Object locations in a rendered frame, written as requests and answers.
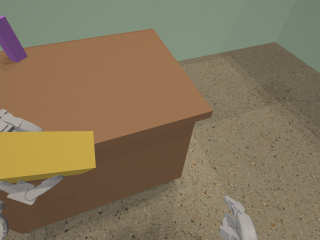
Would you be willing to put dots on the right robot hand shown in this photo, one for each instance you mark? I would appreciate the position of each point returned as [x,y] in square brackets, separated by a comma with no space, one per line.
[241,228]

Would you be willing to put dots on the sponge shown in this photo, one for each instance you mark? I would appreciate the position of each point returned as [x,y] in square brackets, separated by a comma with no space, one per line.
[35,155]

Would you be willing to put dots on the table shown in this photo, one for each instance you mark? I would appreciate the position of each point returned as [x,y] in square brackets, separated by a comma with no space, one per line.
[130,91]

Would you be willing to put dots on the left robot hand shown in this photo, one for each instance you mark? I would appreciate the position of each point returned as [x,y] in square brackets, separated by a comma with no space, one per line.
[23,191]

